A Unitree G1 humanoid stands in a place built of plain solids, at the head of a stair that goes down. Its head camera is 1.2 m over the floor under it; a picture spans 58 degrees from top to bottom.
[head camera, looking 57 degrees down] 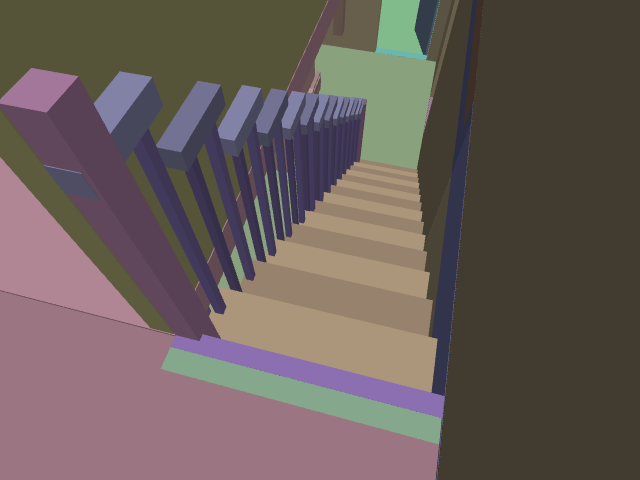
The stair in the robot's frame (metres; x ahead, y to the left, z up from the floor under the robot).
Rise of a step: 0.19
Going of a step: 0.24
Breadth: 0.77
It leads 14 degrees to the right of straight ahead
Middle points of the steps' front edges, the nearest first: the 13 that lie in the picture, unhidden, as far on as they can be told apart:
0.38 0.04 0.00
0.61 -0.02 -0.19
0.83 -0.08 -0.37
1.06 -0.14 -0.56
1.29 -0.20 -0.75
1.52 -0.25 -0.94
1.75 -0.31 -1.13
1.98 -0.37 -1.32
2.21 -0.43 -1.50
2.43 -0.49 -1.69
2.66 -0.55 -1.88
2.89 -0.61 -2.07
3.12 -0.67 -2.26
